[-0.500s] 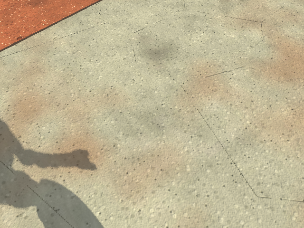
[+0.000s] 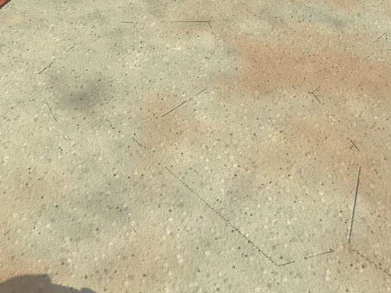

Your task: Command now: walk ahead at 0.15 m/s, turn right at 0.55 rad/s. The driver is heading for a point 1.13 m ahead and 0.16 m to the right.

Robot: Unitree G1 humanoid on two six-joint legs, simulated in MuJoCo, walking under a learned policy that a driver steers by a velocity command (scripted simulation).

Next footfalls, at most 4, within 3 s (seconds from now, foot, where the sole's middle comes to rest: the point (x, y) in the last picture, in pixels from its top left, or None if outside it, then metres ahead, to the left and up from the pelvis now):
0.14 right None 0.17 -0.13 -0.78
0.54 left None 0.19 0.10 -0.78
0.92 right None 0.05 -0.11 -0.78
1.34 left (191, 288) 0.45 0.02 -0.78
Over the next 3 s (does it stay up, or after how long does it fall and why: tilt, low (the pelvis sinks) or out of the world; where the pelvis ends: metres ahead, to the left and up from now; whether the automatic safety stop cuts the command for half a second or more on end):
stays up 1.10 -0.05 -0.01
